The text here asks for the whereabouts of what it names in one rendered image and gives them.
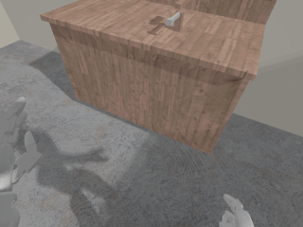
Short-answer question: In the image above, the tap lever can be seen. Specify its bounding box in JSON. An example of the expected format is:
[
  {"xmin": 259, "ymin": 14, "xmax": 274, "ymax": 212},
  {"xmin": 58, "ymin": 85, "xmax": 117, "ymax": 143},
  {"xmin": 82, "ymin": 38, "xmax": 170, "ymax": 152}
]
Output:
[{"xmin": 166, "ymin": 12, "xmax": 180, "ymax": 26}]

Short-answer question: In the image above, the counter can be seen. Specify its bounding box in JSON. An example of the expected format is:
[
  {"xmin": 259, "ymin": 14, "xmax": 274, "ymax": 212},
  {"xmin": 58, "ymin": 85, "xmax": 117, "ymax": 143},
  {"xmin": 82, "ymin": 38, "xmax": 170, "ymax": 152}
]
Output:
[{"xmin": 40, "ymin": 0, "xmax": 277, "ymax": 155}]

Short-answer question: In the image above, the left robot hand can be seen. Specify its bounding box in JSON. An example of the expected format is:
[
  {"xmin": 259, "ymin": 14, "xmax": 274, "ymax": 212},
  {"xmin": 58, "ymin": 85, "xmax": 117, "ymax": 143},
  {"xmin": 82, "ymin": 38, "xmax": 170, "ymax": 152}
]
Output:
[{"xmin": 0, "ymin": 96, "xmax": 42, "ymax": 193}]

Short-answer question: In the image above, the robot left forearm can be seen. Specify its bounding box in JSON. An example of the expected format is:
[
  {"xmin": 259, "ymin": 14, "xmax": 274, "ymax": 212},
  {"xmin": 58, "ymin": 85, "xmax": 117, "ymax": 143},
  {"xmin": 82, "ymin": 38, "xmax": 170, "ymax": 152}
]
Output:
[{"xmin": 0, "ymin": 191, "xmax": 20, "ymax": 227}]

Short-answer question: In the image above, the right robot hand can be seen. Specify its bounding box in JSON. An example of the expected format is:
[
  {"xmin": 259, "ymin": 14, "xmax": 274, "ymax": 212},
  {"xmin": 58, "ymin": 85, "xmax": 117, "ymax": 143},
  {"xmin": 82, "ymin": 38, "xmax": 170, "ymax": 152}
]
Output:
[{"xmin": 219, "ymin": 194, "xmax": 255, "ymax": 227}]

